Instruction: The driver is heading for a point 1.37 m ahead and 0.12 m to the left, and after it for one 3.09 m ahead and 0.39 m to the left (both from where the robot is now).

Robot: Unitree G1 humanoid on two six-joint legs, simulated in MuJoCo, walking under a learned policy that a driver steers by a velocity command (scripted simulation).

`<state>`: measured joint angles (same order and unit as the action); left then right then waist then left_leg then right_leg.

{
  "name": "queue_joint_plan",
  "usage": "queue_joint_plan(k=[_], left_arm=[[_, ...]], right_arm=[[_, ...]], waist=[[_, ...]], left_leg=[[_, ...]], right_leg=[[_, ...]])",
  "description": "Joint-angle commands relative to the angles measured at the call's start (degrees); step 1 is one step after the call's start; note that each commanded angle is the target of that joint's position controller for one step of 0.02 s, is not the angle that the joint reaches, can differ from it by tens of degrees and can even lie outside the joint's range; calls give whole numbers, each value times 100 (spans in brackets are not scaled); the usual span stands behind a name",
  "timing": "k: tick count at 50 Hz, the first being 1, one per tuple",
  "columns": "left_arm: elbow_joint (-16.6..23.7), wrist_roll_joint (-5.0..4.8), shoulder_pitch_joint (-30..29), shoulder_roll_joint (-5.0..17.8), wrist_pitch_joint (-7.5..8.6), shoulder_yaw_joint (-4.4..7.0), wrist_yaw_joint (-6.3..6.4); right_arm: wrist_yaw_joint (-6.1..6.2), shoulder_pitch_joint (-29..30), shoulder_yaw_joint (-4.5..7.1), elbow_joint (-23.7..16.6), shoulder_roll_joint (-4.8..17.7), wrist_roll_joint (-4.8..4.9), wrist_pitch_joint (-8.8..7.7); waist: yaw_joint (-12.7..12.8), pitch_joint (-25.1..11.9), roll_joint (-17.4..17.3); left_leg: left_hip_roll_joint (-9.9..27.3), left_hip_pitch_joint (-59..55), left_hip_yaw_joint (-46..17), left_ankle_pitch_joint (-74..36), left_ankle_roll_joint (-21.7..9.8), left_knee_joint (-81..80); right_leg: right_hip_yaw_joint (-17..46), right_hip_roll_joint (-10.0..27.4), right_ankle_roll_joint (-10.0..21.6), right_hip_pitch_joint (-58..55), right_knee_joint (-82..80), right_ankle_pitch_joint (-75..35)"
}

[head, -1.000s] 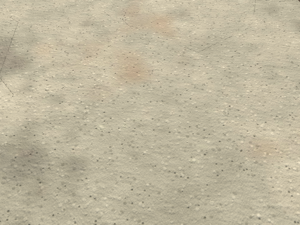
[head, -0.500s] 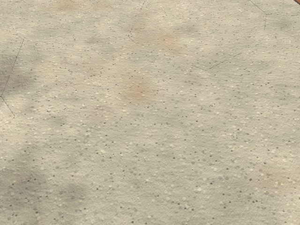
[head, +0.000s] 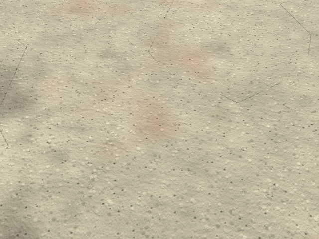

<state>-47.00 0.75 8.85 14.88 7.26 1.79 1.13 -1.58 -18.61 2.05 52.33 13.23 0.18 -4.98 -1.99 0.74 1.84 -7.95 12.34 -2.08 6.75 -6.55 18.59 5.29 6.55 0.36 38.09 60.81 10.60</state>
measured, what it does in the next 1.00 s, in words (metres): walks ahead: right foot, then left foot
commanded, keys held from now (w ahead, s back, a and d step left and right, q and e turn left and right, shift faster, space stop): w+q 0.26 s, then w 0.62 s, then w+e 0.12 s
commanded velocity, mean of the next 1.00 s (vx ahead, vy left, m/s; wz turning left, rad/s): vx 0.50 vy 0.00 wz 0.24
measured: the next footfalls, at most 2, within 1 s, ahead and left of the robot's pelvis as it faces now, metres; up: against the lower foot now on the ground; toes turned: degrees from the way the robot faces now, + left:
right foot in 0.24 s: +0.31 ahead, -0.14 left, +0.00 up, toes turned +12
left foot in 0.74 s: +0.49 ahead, +0.17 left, +0.00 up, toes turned +17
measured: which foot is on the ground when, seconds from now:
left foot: down 0.00-0.24, up 0.26-0.72, down 0.74-1.00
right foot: up 0.00-0.22, down 0.24-0.74, up 0.76-1.00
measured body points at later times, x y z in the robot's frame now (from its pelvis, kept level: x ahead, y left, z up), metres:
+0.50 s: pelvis +0.26 -0.04 +0.01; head +0.28 -0.05 +0.45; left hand +0.22 +0.23 -0.12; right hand +0.47 -0.26 -0.11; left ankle +0.30 +0.13 -0.67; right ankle +0.27 -0.15 -0.74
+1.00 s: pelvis +0.49 +0.09 +0.01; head +0.50 +0.10 +0.45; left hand +0.55 +0.38 -0.11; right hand +0.61 -0.17 -0.11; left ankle +0.46 +0.16 -0.74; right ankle +0.63 -0.06 -0.66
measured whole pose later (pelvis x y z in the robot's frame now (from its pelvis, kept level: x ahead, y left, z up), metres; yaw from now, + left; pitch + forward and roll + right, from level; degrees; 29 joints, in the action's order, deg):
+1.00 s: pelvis +0.49 +0.09 +0.01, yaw +14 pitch +2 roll +1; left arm -46.8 -0.9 11.2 16.9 4.0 3.2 0.1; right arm -1.5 -19.3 3.0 47.9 14.5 -0.6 -5.5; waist -1.9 -0.7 3.1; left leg -3.5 7.8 3.9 9.5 -4.1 15.6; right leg 3.1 6.8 0.3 39.5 58.0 7.5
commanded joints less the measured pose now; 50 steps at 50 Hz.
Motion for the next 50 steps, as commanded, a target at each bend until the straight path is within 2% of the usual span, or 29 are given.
queue_joint_plan(k=[1, 4, 7, 9, 10, 11, 12, 13, 14, 15, 16, 17, 19, 21, 24, 27, 30, 33, 35, 36, 37, 38, 39, 40, 41, 42, 44, 46, 50], left_arm=[[362, 52, 18, 300, -49, 74, 89], [570, -51, -654, 228, -15, 33, 43], [753, -135, -993, 423, 35, 76, -36], [821, -155, -977, 599, 111, 139, -95], [788, -160, -767, 670, 151, 177, -107], [662, -140, -276, 772, 183, 246, -92], [544, -60, 566, 1041, 214, 337, -56], [474, 42, 1312, 1534, 148, 472, -5], [331, -20, 1540, 1382, 85, 471, -55], [447, -47, 1263, 821, 83, 336, -73], [468, -65, 1020, 629, 53, 275, -95], [456, -58, 760, 553, 29, 237, -131], [375, -31, 574, 437, 24, 190, -189], [251, -68, 684, 518, 55, 224, -222], [92, -107, 862, 734, 36, 288, -195], [-27, -154, 1043, 841, -38, 294, -159], [-194, -208, 1360, 955, -99, 300, -159], [-317, -244, 1453, 1036, -176, 314, -146], [-335, -251, 1327, 1130, -245, 328, -123], [-335, -235, 1337, 1041, -269, 289, -113], [-203, -140, 1269, 850, -255, 195, -97], [-38, -79, 1826, 154, -140, -28, -129], [-136, -168, 1780, 502, -12, 49, -153], [19, -310, 1317, 904, 39, 172, -174], [92, -293, 972, 874, 30, 169, -151], [107, -198, 814, 792, -12, 183, -120], [60, -138, 1002, 591, -165, 189, -107], [43, -160, 1054, 438, -291, 174, -101], [239, -171, 432, 392, -332, 193, -110]], right_arm=[[136, 325, 208, -534, 925, 40, -124], [189, -79, 257, -485, 1025, 124, -58], [222, -309, 260, -456, 972, 174, 15], [252, -277, 273, -510, 990, 140, 63], [262, -201, 276, -560, 987, 117, 91], [262, -142, 235, -621, 850, 99, 111], [235, -26, 123, -744, 540, 54, 86], [210, -454, 16, -914, 170, 131, 5], [199, -755, 28, -983, 452, 235, -48], [203, -527, 134, -885, 920, 259, -26], [204, -159, 151, -909, 934, 195, 8], [203, 31, 145, -949, 805, 120, 15], [165, 120, 151, -1001, 622, 88, 64], [136, 156, 110, -1044, 463, 64, 92], [117, 679, 41, -1253, 370, 2, 61], [60, 1271, -13, -1407, 298, 32, 13], [5, 1781, -8, -1578, 373, 91, -4], [-59, 2030, 31, -1741, 521, 115, -37], [-67, 1587, 127, -1652, 697, 82, -63], [-31, 843, 261, -1407, 921, 54, -57], [38, -219, 410, -1174, 1305, 14, -40], [71, -737, 539, -1097, 1923, -61, 13], [44, -892, 426, -1041, 1486, 20, 23], [27, -448, 325, -1086, 1216, 42, 3], [13, -11, 261, -1161, 1004, 43, -1], [-20, 345, 207, -1194, 820, 15, -10], [-55, 604, 181, -1174, 674, -37, -65], [-42, 539, 227, -1045, 767, -47, -155], [78, 195, 274, -746, 872, -95, -176]], waist=[[214, 211, -433], [-89, 59, -574], [-200, -21, -586], [-93, -70, -679], [57, -129, -771], [301, -333, -799], [691, -970, -508], [693, -1722, 880], [588, -1873, 1804], [651, -1165, 955], [613, -659, 374], [489, -341, 134], [268, -45, 296], [208, -68, 333], [282, -44, 190], [464, 37, 262], [624, 157, 340], [564, 249, 409], [197, -3, 405], [-144, -462, 277], [-581, -1200, -119], [-400, -1910, -1650], [-494, -2235, -1546], [-381, -1300, -1187], [-217, -848, -825], [-37, -475, -595], [277, -303, -763], [377, -223, -682], [203, 21, -478]], left_leg=[[1252, 1214, -1178, -136, -901, -1024], [1249, 808, -1281, 34, -714, -749], [1472, 178, -1801, 489, -656, -345], [1579, -140, -2168, 570, -588, 32], [1544, -193, -2271, 462, -525, 285], [1329, -107, -2228, 332, -392, 729], [1008, 437, -1838, 405, -183, 1990], [206, 2243, -862, 1641, 233, 3785], [429, 3345, -718, 2666, 292, 4984], [708, 3610, -933, 2180, 320, 5514], [885, 3516, -779, 1680, 352, 5565], [1000, 3332, -715, 1328, 379, 5287], [1198, 2911, -560, 1030, 398, 4802], [1234, 2789, -352, 808, 459, 4428], [1373, 2887, -175, 180, 539, 3432], [1302, 2519, 44, -552, 542, 2346], [1176, 2227, 172, -690, 517, 1755], [1106, 2098, 186, -265, 308, 1364], [890, 1239, 381, -105, 123, 1028], [734, 160, 496, -125, -21, 906], [1431, -1465, -263, -235, -323, 1031], [2896, -3479, -2821, 337, -1191, 618], [3113, -3467, -3998, 939, -1381, -53], [2907, -2731, -3169, 912, -1094, -124], [2621, -1935, -2388, 555, -897, -213], [2358, -1199, -1872, 145, -790, -413], [2068, -396, -1314, -283, -713, -790], [2059, -207, -868, -753, -770, -997], [2068, -456, -235, -1169, -628, -1136]], right_leg=[[-239, -149, -205, -677, -1319, -1049], [-245, -448, -294, -965, -2521, -1571], [-53, -524, -304, -1048, -3094, -1362], [4, -570, -197, -1307, -3391, -863], [-51, -592, -103, -1627, -3550, -618], [-114, -558, 52, -2301, -3773, -468], [431, 124, 399, -3630, -3682, -337], [2345, 1371, 1162, -5652, -3903, 328], [4089, 1999, 1575, -5920, -4313, 1408], [3520, 1736, 1391, -5306, -4407, 1623], [2574, 1420, 1177, -4612, -4438, 1086], [1993, 1105, 1095, -4000, -4624, 518], [1211, 728, 1032, -3279, -4942, -256], [781, 620, 1156, -3136, -5110, -938], [407, 643, 1232, -3226, -5238, -1580], [-12, 492, 1091, -3147, -5257, -1484], [-50, 607, 1039, -3265, -5190, -1174], [49, 864, 931, -3664, -4980, -1244], [-101, 812, 778, -3736, -4367, -2268], [-360, 541, 645, -3550, -3464, -3021], [-649, 238, 417, -2589, -1928, -2351], [-854, -688, 27, -228, 324, 686], [-21, -691, 63, 475, 1251, 2164], [-11, -363, 156, 916, 1471, 1787], [-150, -102, 180, 771, 1239, 1245], [-201, 50, 139, 531, 883, 878], [-168, 212, 87, -114, 488, 448], [-177, 214, 20, -119, 312, 108], [77, 108, -17, 415, -620, -960]])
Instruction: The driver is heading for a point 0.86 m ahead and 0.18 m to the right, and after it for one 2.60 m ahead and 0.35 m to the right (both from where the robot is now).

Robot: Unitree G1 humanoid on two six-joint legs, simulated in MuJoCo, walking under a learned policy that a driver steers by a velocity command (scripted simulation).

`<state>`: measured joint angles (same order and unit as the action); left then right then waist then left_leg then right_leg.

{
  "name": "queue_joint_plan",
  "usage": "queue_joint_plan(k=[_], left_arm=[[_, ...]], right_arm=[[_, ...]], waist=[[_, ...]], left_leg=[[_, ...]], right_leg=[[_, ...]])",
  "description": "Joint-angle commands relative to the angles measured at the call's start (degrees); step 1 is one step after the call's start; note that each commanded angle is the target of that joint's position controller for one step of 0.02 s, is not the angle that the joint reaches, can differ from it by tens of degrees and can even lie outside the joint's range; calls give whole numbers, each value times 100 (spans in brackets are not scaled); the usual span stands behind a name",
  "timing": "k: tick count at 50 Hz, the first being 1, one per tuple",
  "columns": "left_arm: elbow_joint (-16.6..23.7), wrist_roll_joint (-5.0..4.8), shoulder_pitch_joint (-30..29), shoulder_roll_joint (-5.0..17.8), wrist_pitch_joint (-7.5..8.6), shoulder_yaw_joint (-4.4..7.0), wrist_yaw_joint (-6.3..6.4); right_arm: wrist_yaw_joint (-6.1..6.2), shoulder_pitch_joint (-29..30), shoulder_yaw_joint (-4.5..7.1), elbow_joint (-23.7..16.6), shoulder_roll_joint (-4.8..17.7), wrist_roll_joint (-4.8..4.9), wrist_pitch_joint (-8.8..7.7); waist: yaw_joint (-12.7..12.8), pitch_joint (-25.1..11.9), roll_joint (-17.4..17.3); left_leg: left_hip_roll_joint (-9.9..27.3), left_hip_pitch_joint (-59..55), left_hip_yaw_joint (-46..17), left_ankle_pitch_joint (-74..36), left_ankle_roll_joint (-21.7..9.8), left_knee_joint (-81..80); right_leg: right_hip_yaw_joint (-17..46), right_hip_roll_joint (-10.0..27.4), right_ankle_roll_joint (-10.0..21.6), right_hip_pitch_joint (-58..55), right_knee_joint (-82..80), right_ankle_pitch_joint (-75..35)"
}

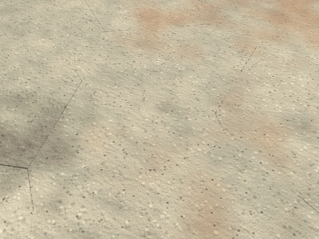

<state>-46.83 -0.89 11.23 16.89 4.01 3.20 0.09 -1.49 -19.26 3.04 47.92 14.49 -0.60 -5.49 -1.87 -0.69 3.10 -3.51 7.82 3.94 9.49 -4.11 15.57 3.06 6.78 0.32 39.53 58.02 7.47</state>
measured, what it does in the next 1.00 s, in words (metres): walks ahead, turning right: right foot, then left foot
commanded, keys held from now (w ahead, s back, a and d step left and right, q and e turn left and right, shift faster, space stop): w+e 0.44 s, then w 0.56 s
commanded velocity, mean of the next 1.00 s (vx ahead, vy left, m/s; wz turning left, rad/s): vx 0.50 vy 0.00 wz -0.30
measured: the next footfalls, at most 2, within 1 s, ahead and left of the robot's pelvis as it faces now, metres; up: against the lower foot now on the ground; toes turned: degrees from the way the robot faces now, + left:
right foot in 0.30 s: +0.32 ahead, -0.17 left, +0.00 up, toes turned -12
left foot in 0.82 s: +0.65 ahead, -0.04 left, +0.00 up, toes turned -19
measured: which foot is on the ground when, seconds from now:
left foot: down 0.00-0.32, up 0.34-0.80, down 0.82-1.00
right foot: up 0.00-0.28, down 0.30-0.84, up 0.86-1.00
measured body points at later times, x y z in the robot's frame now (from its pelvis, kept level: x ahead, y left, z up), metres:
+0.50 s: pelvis +0.27 -0.09 -0.01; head +0.30 -0.10 +0.44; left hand +0.44 +0.15 -0.12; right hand +0.33 -0.39 -0.11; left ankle +0.30 +0.08 -0.66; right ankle +0.28 -0.16 -0.75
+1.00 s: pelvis +0.55 -0.10 -0.01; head +0.58 -0.09 +0.44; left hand +0.74 +0.13 -0.13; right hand +0.56 -0.39 -0.11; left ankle +0.61 -0.03 -0.75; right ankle +0.46 -0.22 -0.66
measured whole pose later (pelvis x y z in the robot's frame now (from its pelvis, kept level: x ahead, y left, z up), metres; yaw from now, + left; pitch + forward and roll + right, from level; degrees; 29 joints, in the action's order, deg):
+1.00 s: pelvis +0.55 -0.10 -0.01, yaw -20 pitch +2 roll +0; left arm -42.9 -0.7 16.6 16.6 3.6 3.0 -0.2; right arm -1.8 -14.6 2.6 44.5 14.9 -0.3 -5.7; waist -0.6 0.6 2.3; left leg -3.0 16.3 2.0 9.4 -3.7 23.9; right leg 2.6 2.2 1.8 27.9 64.4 18.8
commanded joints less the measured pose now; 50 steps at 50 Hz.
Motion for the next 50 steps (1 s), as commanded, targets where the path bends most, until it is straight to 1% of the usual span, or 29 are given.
queue_joint_plan(k=[1, 5, 10, 11, 13, 14, 15, 16, 17, 18, 19, 20, 21, 23, 25, 30, 34, 37, 39, 40, 41, 42, 43, 44, 45, 46, 47, 48, 50], left_arm=[[262, -17, 61, 173, 4, 51, -28], [532, -10, -644, 68, 31, -5, -145], [1010, -26, -1286, 24, 32, -48, -347], [1090, -28, -1300, 48, 32, -38, -389], [1146, -19, -971, 212, 9, 50, -424], [1048, -26, -393, 392, -7, 159, -415], [836, -39, 527, 707, -17, 339, -355], [696, -14, 1398, 1290, -78, 523, -213], [844, -47, 1138, 1571, -39, 526, -210], [837, -4, 1330, 1083, -29, 398, -208], [847, 34, 1139, 833, -7, 329, -190], [908, 19, 744, 735, 10, 293, -199], [1012, 36, 402, 549, 18, 239, -187], [1133, 83, 149, 488, 25, 212, -159], [1072, 63, 230, 557, 71, 219, -118], [829, 22, 634, 655, 55, 224, -13], [624, -9, 973, 746, 44, 234, -23], [505, -11, 1103, 782, -11, 254, 4], [477, -5, 1035, 833, -63, 275, 29], [500, -4, 909, 824, -88, 266, 36], [545, 35, 858, 677, -93, 202, 33], [678, 152, 1019, 391, -68, 83, 40], [658, 19, 1700, 14, 32, -24, 19], [618, -62, 1346, 533, 82, 62, -2], [768, -109, 761, 726, 107, 115, -23], [834, -42, 444, 677, 113, 102, -15], [862, 31, 344, 615, 108, 123, -14], [844, 44, 457, 540, 80, 133, -18], [773, 32, 650, 364, 11, 113, -9]], right_arm=[[90, 244, 176, -268, 767, -17, -122], [157, 67, 184, -90, 877, 19, -100], [200, -231, 212, 157, 959, 82, 74], [216, -184, 225, 155, 1009, 98, 119], [273, -38, 268, 86, 1189, 110, 198], [310, 15, 284, 57, 1249, 105, 250], [342, 73, 265, 8, 1229, 118, 274], [351, -24, 167, -173, 1018, 3, 193], [219, -470, -77, -381, 274, -36, -21], [106, 110, 59, -449, 864, 119, -260], [70, 606, 79, -651, 951, 289, -347], [102, 725, 55, -682, 843, 216, -364], [152, 744, 111, -648, 902, 85, -316], [150, 485, 144, -638, 831, 24, -149], [167, 457, 117, -629, 670, -15, -33], [144, 1431, 15, -857, 441, -2, -39], [45, 2050, 10, -1041, 510, 97, -105], [-38, 2193, 47, -1174, 634, 93, -171], [-57, 1909, 87, -1136, 725, 97, -201], [-39, 1447, 153, -1013, 825, 90, -212], [-4, 673, 258, -814, 1053, 51, -221], [25, -282, 351, -710, 1456, -16, -217], [-26, -684, 414, -495, 1617, 19, -159], [-35, -651, 277, -519, 1105, 150, -140], [-9, -208, 208, -595, 918, 147, -103], [-6, 167, 163, -675, 850, 82, -69], [-15, 380, 125, -696, 750, 38, -61], [-19, 480, 92, -701, 682, -5, -76], [-28, 483, 93, -637, 690, 38, -110]], waist=[[147, 196, -606], [-127, 425, -551], [-319, 606, -531], [-267, 574, -581], [-7, 202, -823], [320, -158, -896], [803, -635, -756], [1062, -1285, 92], [464, -1948, 1305], [881, -2107, 552], [844, -1330, 298], [537, -734, -357], [337, -510, -425], [52, -335, -240], [9, -239, -177], [407, 0, 26], [688, 207, 121], [667, 266, 165], [475, 180, 295], [194, -58, 288], [-156, -649, 153], [-414, -1551, -579], [-187, -2050, -2219], [-384, -1602, -1540], [-361, -805, -1047], [-219, -375, -599], [-73, -109, -541], [84, -85, -696], [203, -99, -835]], left_leg=[[1592, -54, -662, -1435, -797, -855], [1658, -397, -203, -1342, -624, -937], [1956, -1420, 90, -1962, -488, -453], [1980, -1518, 174, -2466, -427, -237], [1941, -1552, 393, -4487, -282, 550], [1862, -1452, 516, -5317, -195, 1371], [1628, -879, 663, -5156, -9, 2609], [1307, 702, 707, -2959, 224, 4518], [-27, 3110, -79, 2107, 538, 6536], [305, 3687, -1134, 2041, 358, 6784], [532, 3893, -1033, 1628, 239, 6557], [778, 3698, -964, 1239, 231, 5959], [955, 3340, -928, 1048, 280, 5462], [1064, 2831, -896, 855, 417, 5048], [1063, 2747, -740, 547, 603, 4610], [882, 2603, -574, -1300, 685, 2589], [716, 2569, -579, -1658, 549, 1763], [653, 2778, -615, -1030, 317, 1409], [543, 2353, -509, -586, 148, 1260], [381, 1657, -338, -597, 16, 1052], [541, 421, -458, -861, -208, 1133], [1635, -1410, -1742, -1049, -715, 1345], [2559, -2916, -4190, 348, -1441, 630], [2469, -2708, -4454, 1499, -1246, 256], [2316, -1949, -3677, 1450, -1013, 131], [2096, -1174, -3100, 871, -918, 0], [1905, -626, -2734, 352, -912, -162], [1744, -289, -2450, -26, -883, -297], [1588, 0, -2010, -546, -943, -502]], right_leg=[[319, 16, 12, 254, -657, -938], [67, -138, 112, 212, -1659, -1546], [-287, -230, 306, 552, -2199, -780], [-430, -301, 378, 430, -2258, -483], [-841, -669, 579, -401, -2254, 105], [-991, -918, 717, -1195, -2315, 235], [-903, -1099, 940, -2591, -2699, -132], [745, -23, 1373, -4461, -2751, -425], [4110, 1316, 2529, -6245, -3601, 329], [4146, 1243, 2282, -6281, -3980, 597], [3212, 1015, 2011, -5630, -3974, 267], [2519, 749, 1827, -4643, -4055, -341], [2087, 560, 1719, -3975, -4152, -840], [1769, 359, 1730, -3201, -4422, -1246], [1347, 276, 1755, -2802, -4567, -1725], [648, -96, 1329, -2668, -4615, -1433], [922, 183, 1275, -3094, -4518, -698], [1216, 504, 1203, -3803, -4168, -983], [1271, 563, 1079, -4004, -3873, -1627], [1118, 380, 970, -3968, -3399, -2467], [850, 50, 806, -3632, -2434, -2819], [501, -460, 545, -2379, -659, -1345], [300, -1246, 201, -371, 994, 2333], [738, -934, 232, 332, 1564, 2496], [526, -646, 250, 595, 1576, 1942], [314, -393, 228, 422, 1324, 1465], [257, -226, 193, 247, 991, 1165], [248, -94, 167, -65, 795, 977], [128, -39, 80, -297, 510, 838]])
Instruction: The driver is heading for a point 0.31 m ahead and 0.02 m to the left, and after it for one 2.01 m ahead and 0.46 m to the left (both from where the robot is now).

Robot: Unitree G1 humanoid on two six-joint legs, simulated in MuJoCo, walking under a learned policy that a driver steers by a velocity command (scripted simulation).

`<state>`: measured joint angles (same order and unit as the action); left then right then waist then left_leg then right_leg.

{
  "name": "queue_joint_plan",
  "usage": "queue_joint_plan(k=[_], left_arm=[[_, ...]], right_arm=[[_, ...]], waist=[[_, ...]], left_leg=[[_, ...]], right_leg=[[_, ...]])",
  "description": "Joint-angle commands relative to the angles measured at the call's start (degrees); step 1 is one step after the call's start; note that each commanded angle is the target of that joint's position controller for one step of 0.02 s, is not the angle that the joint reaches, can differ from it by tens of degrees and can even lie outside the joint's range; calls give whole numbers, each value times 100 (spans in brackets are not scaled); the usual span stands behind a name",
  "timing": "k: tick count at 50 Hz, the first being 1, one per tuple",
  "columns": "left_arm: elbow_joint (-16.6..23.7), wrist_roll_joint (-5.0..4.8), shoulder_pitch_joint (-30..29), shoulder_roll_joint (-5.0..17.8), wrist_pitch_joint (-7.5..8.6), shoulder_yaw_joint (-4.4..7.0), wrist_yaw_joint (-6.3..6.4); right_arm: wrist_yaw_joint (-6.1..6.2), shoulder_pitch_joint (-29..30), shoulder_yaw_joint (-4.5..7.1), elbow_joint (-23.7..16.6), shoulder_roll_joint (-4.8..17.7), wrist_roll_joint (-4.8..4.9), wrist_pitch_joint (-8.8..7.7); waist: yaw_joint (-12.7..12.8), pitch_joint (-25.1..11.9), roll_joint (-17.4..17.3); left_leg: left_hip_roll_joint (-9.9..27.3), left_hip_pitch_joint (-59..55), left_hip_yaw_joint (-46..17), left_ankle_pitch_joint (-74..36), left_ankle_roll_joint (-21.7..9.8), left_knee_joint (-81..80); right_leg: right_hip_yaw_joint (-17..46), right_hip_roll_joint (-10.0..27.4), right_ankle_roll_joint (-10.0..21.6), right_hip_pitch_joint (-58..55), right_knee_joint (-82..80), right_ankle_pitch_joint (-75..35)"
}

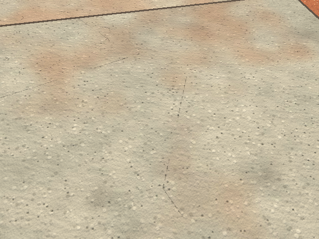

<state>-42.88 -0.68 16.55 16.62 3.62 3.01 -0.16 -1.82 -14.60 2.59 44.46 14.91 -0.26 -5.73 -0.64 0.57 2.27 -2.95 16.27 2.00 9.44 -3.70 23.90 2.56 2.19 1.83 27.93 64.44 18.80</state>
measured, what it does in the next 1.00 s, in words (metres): walks ahead, turning left: right foot, then left foot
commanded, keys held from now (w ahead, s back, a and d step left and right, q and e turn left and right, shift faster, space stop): w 0.16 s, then q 0.64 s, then no key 0.20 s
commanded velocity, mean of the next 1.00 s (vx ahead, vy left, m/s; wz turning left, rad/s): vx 0.20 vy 0.00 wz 0.31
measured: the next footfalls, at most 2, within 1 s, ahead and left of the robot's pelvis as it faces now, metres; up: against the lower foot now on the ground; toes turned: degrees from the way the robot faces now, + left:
right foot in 0.34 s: +0.36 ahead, -0.14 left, +0.00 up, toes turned +3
left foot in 0.76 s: +0.26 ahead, +0.11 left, +0.00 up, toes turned +21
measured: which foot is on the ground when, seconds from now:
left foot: down 0.00-0.36, up 0.38-0.74, down 0.76-1.00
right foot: up 0.00-0.32, down 0.34-0.76, up 0.78-1.00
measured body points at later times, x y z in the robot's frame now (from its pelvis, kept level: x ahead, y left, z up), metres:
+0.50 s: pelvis +0.21 -0.04 -0.01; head +0.25 -0.05 +0.44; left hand +0.38 +0.22 -0.09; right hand +0.31 -0.32 -0.14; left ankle +0.14 +0.09 -0.66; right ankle +0.32 -0.14 -0.74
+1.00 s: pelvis +0.24 +0.01 +0.00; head +0.25 +0.05 +0.45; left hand +0.26 +0.33 -0.12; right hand +0.47 -0.19 -0.08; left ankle +0.23 +0.09 -0.74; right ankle +0.30 -0.14 -0.67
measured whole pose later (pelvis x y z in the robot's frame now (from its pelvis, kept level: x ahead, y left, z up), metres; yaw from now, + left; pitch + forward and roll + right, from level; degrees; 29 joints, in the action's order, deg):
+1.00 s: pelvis +0.24 +0.01 +0.00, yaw +22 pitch +2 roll -2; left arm -47.0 0.0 6.2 17.9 -1.6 5.4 2.3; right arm 1.5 -11.5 2.8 38.7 14.9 -0.7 0.4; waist 0.0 1.6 2.2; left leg -1.4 16.4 -1.7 11.0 -3.4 25.8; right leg 0.5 1.2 -3.5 30.5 58.3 18.9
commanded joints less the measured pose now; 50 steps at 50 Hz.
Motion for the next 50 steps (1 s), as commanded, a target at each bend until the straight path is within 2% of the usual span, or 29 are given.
queue_joint_plan(k=[1, 6, 8, 12, 14, 16, 17, 18, 19, 20, 21, 22, 23, 24, 25, 27, 30, 33, 36, 37, 38, 39, 40, 41, 42, 43, 44, 46, 50], left_arm=[[401, 26, 58, 350, 27, 123, 28], [610, 52, -774, 178, 61, 65, 23], [697, 32, -1155, 105, 98, 36, -19], [914, 62, -1744, 89, 217, 43, -139], [915, 97, -1633, 248, 269, 105, -176], [691, 169, -875, 505, 306, 221, -124], [603, 250, -320, 848, 323, 310, -59], [619, 401, 263, 1224, 253, 371, 30], [689, 323, 356, 983, 123, 284, 25], [756, 196, 109, 804, -2, 267, 19], [775, 119, -264, 571, -75, 202, 52], [716, 88, -615, 393, -119, 136, 75], [697, 127, -954, 321, -138, 102, 77], [667, 199, -1207, 451, -144, 148, 62], [658, 246, -1356, 504, -122, 175, 61], [588, 248, -1451, 550, -70, 204, 89], [469, 173, -1468, 666, -103, 253, 165], [340, 93, -1405, 824, -213, 304, 178], [207, -35, -1432, 900, -316, 335, 166], [123, -59, -1308, 786, -354, 315, 165], [-10, -29, -1035, 570, -401, 273, 147], [141, 219, -888, 261, -416, 183, 106], [365, 205, -1573, 489, -398, 250, 170], [346, 84, -1651, 622, -408, 299, 200], [229, 42, -1451, 624, -432, 327, 233], [60, 86, -1293, 642, -458, 353, 277], [-5, 129, -1188, 641, -471, 366, 293], [-63, 84, -1077, 565, -455, 354, 269], [-77, 56, -1242, 336, -449, 230, 227]], right_arm=[[15, -22, 157, -245, 717, 23, -101], [112, -317, 197, -26, 893, 72, -20], [130, -507, 197, 76, 935, 105, 12], [189, -903, 184, 317, 941, 116, 192], [239, -820, 211, 316, 1007, 137, 265], [282, -464, 245, 187, 1086, 168, 301], [281, -433, 186, 45, 893, 102, 271], [262, -816, 42, -88, 405, -7, 205], [226, -1540, -4, 11, 428, 60, 198], [219, -1423, 154, 56, 974, 211, 269], [253, -874, 200, -47, 1015, 247, 377], [300, -667, 218, -66, 909, 202, 522], [361, -693, 247, -63, 834, 175, 699], [399, -808, 227, -77, 678, 152, 826], [422, -858, 225, -113, 581, 122, 889], [427, -731, 247, -237, 550, 79, 911], [332, -318, 231, -451, 534, 61, 887], [228, -69, 276, -623, 661, 72, 924], [150, -153, 334, -661, 684, 60, 937], [158, -299, 383, -603, 749, 31, 927], [205, -467, 473, -591, 1011, -5, 907], [331, -425, 603, -781, 1693, 4, 895], [274, -456, 584, -901, 1786, -185, 768], [233, -275, 527, -909, 1595, -227, 635], [243, 75, 481, -946, 1409, -129, 556], [263, 343, 394, -994, 1128, -26, 541], [298, 506, 327, -1013, 991, 15, 543], [340, 488, 231, -1010, 804, -39, 532], [379, 437, 206, -914, 775, -42, 538]], waist=[[90, -174, -726], [-129, 11, -594], [-280, 92, -593], [-425, 176, -636], [-267, 22, -773], [201, -379, -808], [393, -986, -498], [437, -1857, 669], [329, -2904, 1468], [373, -2743, 975], [318, -1931, 594], [174, -1268, 371], [-22, -872, 443], [-172, -611, 606], [-242, -498, 672], [-260, -509, 594], [-142, -683, 482], [-65, -667, 514], [-188, -581, 449], [-213, -561, 293], [-198, -363, -388], [97, -205, -2216], [-306, -315, -1945], [-231, -350, -1380], [-31, -367, -1108], [59, -470, -907], [136, -538, -960], [178, -718, -944], [33, -642, -956]], left_leg=[[1522, -776, -1650, -795, -1023, -1419], [1328, -925, -945, -1473, -871, -1579], [1267, -992, -767, -1403, -787, -1564], [1287, -1235, -845, -2550, -668, -899], [1344, -1451, -1097, -2732, -524, -426], [1097, -1339, -1130, -3070, -261, 420], [730, -715, -966, -2313, -14, 1388], [72, 1149, -622, 664, 388, 3397], [-108, 1729, -986, 3529, 516, 4632], [201, 1977, -1081, 3128, 608, 5169], [418, 2340, -755, 2689, 679, 5168], [594, 2316, -636, 2349, 770, 4936], [718, 1894, -608, 2137, 832, 4700], [674, 1432, -426, 1867, 879, 4546], [660, 1184, -326, 1661, 879, 4384], [728, 1035, -288, 1298, 808, 3879], [836, 783, -253, 772, 655, 2999], [791, 569, -107, 805, 521, 2435], [602, 53, 173, 549, 252, 1327], [446, -291, 197, 327, 99, 902], [673, -609, -415, -448, -162, 119], [2087, -1214, -2493, -2136, -896, -301], [2464, -697, -3234, -1832, -1632, -658], [2245, -658, -2737, -1501, -1469, -695], [1975, -671, -2302, -1274, -1128, -607], [1789, -718, -2013, -1195, -867, -531], [1677, -632, -1792, -1465, -792, -495], [1545, -696, -1563, -1851, -807, -470], [1479, -989, -1492, -1514, -822, -464]], right_leg=[[137, 448, -125, 925, -303, -429], [-2, 455, -264, 1160, -1828, -1811], [-92, 357, -249, 1000, -2461, -2260], [-186, -43, -207, 539, -3288, -2388], [-73, -160, -90, 219, -3607, -2176], [-178, -271, 116, -918, -4126, -2613], [149, 286, 367, -2239, -3886, -4381], [1456, 1881, 1097, -4383, -3255, -6878], [2437, 2682, 1684, -4987, -3185, -7327], [2212, 2439, 1681, -4447, -3567, -5594], [1715, 2083, 1460, -3707, -3883, -4257], [1300, 1799, 1314, -2808, -4224, -3293], [922, 1585, 1183, -1899, -4552, -2567], [572, 1427, 1147, -1132, -4862, -2133], [324, 1384, 1162, -780, -5045, -1946], [27, 1441, 1205, -727, -5126, -2034], [-228, 1579, 1206, -1009, -5090, -2052], [-311, 1729, 1118, -1268, -5008, -1654], [-495, 1687, 778, -1396, -4571, -1167], [-648, 1503, 526, -1265, -4195, -830], [-1027, 1099, 81, -855, -3293, -269], [-1554, 170, -583, 667, -1412, 1509], [-465, -235, -570, 1145, -286, 2009], [-135, -113, -449, 1210, 142, 1573], [-32, -17, -368, 1221, 147, 1027], [7, 57, -378, 1143, 114, 684], [-30, 43, -426, 938, 197, 390], [-31, -6, -492, 624, 209, 62], [14, 78, -592, 265, -1246, -97]])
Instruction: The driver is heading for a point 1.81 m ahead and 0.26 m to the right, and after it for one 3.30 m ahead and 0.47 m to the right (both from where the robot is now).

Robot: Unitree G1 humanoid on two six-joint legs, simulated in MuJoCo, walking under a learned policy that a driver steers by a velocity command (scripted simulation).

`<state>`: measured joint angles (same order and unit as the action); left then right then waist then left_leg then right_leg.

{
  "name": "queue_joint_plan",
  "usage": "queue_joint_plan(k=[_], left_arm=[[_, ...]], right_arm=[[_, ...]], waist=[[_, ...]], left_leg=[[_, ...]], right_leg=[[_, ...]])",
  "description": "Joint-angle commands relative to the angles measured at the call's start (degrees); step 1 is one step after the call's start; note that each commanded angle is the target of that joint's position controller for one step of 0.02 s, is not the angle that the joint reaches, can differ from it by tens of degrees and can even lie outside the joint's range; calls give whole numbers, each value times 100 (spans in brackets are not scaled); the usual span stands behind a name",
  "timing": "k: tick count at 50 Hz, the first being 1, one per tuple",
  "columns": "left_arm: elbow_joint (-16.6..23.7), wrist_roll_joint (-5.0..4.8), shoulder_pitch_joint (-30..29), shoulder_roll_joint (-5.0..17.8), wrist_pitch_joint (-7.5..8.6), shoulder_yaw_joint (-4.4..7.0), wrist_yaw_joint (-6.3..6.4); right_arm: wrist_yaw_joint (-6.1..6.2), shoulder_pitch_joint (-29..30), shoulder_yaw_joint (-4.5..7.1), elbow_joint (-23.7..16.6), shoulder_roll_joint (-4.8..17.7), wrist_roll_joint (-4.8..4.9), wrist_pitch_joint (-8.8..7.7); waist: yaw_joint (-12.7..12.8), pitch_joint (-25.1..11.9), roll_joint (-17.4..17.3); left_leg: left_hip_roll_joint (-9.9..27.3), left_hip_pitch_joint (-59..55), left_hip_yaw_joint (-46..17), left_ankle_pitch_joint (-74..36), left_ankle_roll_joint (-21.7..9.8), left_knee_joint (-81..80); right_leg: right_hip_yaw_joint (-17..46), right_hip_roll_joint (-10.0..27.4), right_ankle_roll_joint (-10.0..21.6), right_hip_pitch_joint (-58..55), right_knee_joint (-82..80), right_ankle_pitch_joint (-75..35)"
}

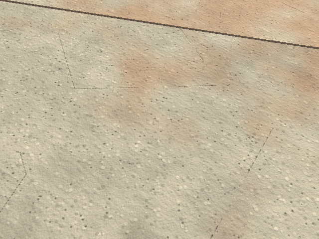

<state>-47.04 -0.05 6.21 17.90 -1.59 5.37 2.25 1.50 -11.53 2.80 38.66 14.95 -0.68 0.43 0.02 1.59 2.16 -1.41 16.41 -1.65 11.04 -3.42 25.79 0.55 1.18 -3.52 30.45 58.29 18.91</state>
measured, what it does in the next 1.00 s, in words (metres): walks ahead: right foot, then right foot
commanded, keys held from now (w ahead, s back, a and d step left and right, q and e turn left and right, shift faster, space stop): no key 0.26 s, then w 0.72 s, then no key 0.02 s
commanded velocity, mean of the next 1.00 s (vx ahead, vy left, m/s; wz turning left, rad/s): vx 0.26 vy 0.00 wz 0.06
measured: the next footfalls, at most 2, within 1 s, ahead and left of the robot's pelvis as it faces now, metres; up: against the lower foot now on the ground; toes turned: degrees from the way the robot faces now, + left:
right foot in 0.18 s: +0.05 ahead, -0.15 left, +0.00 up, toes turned +1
right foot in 0.96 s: +0.43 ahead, -0.14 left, +0.00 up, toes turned -1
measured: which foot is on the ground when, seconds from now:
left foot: down 0.00-0.98, up 1.00-1.00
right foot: up 0.00-0.16, down 0.18-0.50, up 0.52-0.94, down 0.96-1.00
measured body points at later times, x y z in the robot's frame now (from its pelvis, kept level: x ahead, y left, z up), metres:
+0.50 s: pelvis +0.04 -0.01 -0.01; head +0.04 +0.00 +0.44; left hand +0.10 +0.26 -0.15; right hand +0.15 -0.28 -0.12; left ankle +0.03 +0.08 -0.75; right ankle +0.00 -0.16 -0.74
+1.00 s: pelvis +0.27 -0.05 -0.03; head +0.31 -0.05 +0.42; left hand +0.51 +0.19 -0.11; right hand +0.22 -0.32 -0.16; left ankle +0.05 +0.08 -0.71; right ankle +0.39 -0.14 -0.75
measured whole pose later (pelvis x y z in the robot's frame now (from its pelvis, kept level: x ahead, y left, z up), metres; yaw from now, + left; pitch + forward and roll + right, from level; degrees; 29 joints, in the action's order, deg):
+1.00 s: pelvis +0.27 -0.05 -0.03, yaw +2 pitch +2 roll +0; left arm -45.2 -0.7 -2.8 14.6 5.4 2.4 -2.6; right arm 0.8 -26.5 3.3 54.1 14.5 0.5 -2.9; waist -3.9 2.8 -0.4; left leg 1.5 -0.6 -1.6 27.1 0.1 38.5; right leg -3.4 -0.8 4.3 29.1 33.1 5.9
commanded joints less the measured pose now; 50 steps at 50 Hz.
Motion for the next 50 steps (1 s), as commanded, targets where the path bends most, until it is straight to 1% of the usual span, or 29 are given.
queue_joint_plan(k=[1, 6, 8, 9, 10, 11, 12, 13, 14, 16, 18, 20, 22, 24, 25, 26, 27, 28, 30, 33, 37, 40, 43, 44, 46, 47, 48, 49, 50], left_arm=[[329, -7, -229, 195, 71, -27, -34], [219, -49, -71, 295, 104, -45, -90], [77, 10, 217, 204, 169, -89, -132], [36, 97, 324, 341, 201, -87, -140], [30, 139, 396, 717, 206, -23, -125], [-71, 50, 193, 739, 198, 1, -144], [-14, 32, 14, 397, 220, -77, -180], [-33, 70, -36, 308, 252, -112, -181], [-92, 86, 47, 306, 285, -130, -178], [-205, 17, 292, 498, 318, -84, -145], [-265, -46, 616, 641, 343, -52, -90], [-298, -104, 689, 803, 388, 3, -45], [-226, -152, 411, 747, 419, -8, -60], [-126, -180, 45, 553, 413, -58, -115], [-48, -152, -76, 270, 451, -143, -134], [145, -138, -206, 33, 550, -202, -132], [265, -169, -405, 315, 647, -140, -127], [198, -244, -204, 434, 703, -82, -175], [58, -219, -84, 319, 761, -103, -258], [53, -129, -303, 135, 722, -124, -386], [307, -73, -1004, -138, 675, -253, -437], [469, -127, -1439, -80, 673, -285, -475], [613, -155, -1617, 74, 700, -268, -531], [628, -151, -1578, 150, 720, -246, -552], [526, -131, -1075, 388, 736, -135, -545], [298, -129, -297, 573, 720, -16, -503], [4, -126, 749, 808, 689, 107, -436], [-138, 22, 1632, 1347, 659, 227, -380], [-212, -6, 1649, 1106, 645, 136, -415]], right_arm=[[43, 139, 194, -309, 805, -11, -62], [-60, 237, 164, -115, 786, 7, -12], [-71, 326, 104, -10, 651, 81, -7], [-72, 185, 69, 48, 553, 51, -46], [-103, -9, 56, 65, 492, -57, -101], [-126, -103, 58, 78, 395, -67, -135], [-122, 231, 65, 114, 513, -96, -126], [-102, 457, 104, 84, 579, -55, -95], [-72, 443, 94, 146, 497, -28, -37], [-47, 352, 124, 181, 495, 18, 32], [-62, 379, 137, 163, 407, 96, -83], [-113, 424, 149, 165, 327, 169, -270], [-165, 168, 177, 285, 297, 201, -400], [-188, -561, 265, 675, 371, 182, -443], [-163, -1026, 358, 820, 648, 149, -455], [-180, -1555, 493, 910, 1140, 139, -481], [-231, -1709, 443, 881, 1087, 83, -558], [-218, -1429, 340, 820, 819, 67, -626], [-211, -1149, 289, 731, 703, 92, -664], [-183, -1257, 187, 802, 498, 74, -582], [-82, -1483, 208, 943, 707, 96, -513], [-60, -1663, 219, 1077, 797, 106, -518], [-64, -1672, 236, 1212, 804, 174, -508], [-60, -1633, 251, 1235, 832, 185, -489], [-48, -1497, 293, 1235, 958, 160, -438], [-38, -1414, 288, 1229, 954, 137, -387], [-23, -1384, 242, 1179, 868, 96, -358], [-68, -1931, 76, 1043, 302, 34, -413], [-88, -2090, -19, 1165, 42, 144, -539]], waist=[[-77, -709, -990], [-138, -454, -992], [110, -439, -816], [81, -577, -632], [-152, -707, -24], [-361, -689, 634], [-167, -555, 522], [-97, -458, 431], [-58, -499, 382], [13, -180, 474], [125, 254, 670], [140, 563, 912], [-73, 546, 803], [-423, 319, 538], [-548, 146, -134], [-634, 4, -1588], [-735, 116, -1713], [-449, 233, -1153], [-286, 181, -636], [-279, 134, -706], [-429, 303, -643], [-530, 488, -754], [-426, 625, -788], [-342, 578, -790], [-5, 133, -945], [406, -351, -968], [853, -991, -877], [761, -2000, 367], [631, -2608, 1298]], left_leg=[[1331, -939, -1157, -1514, -885, -660], [1331, -602, -1435, -1198, -984, -571], [1115, -421, -1324, -1206, -707, -370], [936, -257, -1252, -960, -443, -291], [541, -15, -899, -464, -196, 52], [152, -167, -437, -7, 25, -25], [135, -464, -376, 7, 147, 26], [152, -532, -365, -106, 142, 85], [109, -579, -318, 210, 94, 127], [-107, -106, -112, 1563, 2, 415], [-193, 628, 160, 1854, -15, 973], [23, 913, 247, 1339, -29, 1478], [135, 435, 264, 1310, -161, 989], [6, -1049, 327, 678, -212, 138], [512, -1610, -568, 1031, -369, -311], [1537, -2312, -2559, 1850, -924, -1210], [2218, -2459, -3882, 1651, -1461, -1629], [2220, -2522, -3517, 1364, -1420, -1472], [1880, -2521, -2529, 853, -1053, -1543], [1454, -2256, -1409, -794, -775, -1718], [1214, -1716, -645, -1235, -745, -1899], [1258, -1383, -448, -967, -729, -2047], [1518, -1745, -404, -1269, -649, -1919], [1591, -1932, -372, -1599, -596, -1771], [1595, -2186, -231, -3418, -461, -1060], [1421, -2066, -45, -4344, -339, -164], [1181, -1274, 90, -4072, -148, 1106], [475, 861, 250, -1575, 206, 3436], [-272, 1827, -408, 2087, 360, 4799]], right_leg=[[189, 182, -69, -201, -945, -39], [19, 95, 3, -1064, -2211, 134], [-38, 63, 151, -1804, -3573, -1086], [250, 307, 262, -2311, -3728, -1779], [614, 773, 459, -2671, -3478, -2807], [641, 810, 735, -2223, -3399, -2036], [646, 684, 741, -1800, -3574, -1243], [575, 597, 632, -1639, -3634, -950], [474, 487, 557, -1606, -3698, -355], [631, 497, 722, -1476, -3862, 1318], [1446, 1021, 1113, -1545, -4342, 2502], [2334, 1700, 1544, -1546, -4763, 2631], [2028, 1591, 1465, -1362, -4695, 2059], [1148, 981, 1111, -715, -4106, 1267], [543, 533, 826, -260, -3071, 665], [-318, -178, 446, 721, -1271, 395], [159, -214, 478, 1543, -96, 1255], [435, 115, 621, 1901, 558, 1044], [403, 452, 819, 2033, 530, 110], [130, 551, 681, 1612, -173, -700], [-163, 331, 360, 1115, -1624, -1633], [-286, 150, 334, 568, -2366, -2167], [-162, 148, 547, 518, -2726, -2096], [-158, 124, 640, 428, -2821, -1963], [-341, -127, 840, -386, -2843, -1647], [-485, -315, 994, -1385, -2862, -1591], [-229, -93, 1192, -2947, -2711, -1583], [2089, 1482, 1963, -5273, -2763, -769], [4357, 2210, 2427, -5641, -4015, -198]])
